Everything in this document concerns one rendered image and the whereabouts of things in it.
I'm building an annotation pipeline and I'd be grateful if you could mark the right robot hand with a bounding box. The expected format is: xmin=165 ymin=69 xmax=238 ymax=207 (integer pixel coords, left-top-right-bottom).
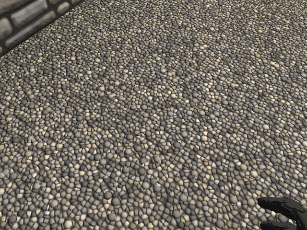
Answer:
xmin=257 ymin=196 xmax=307 ymax=230

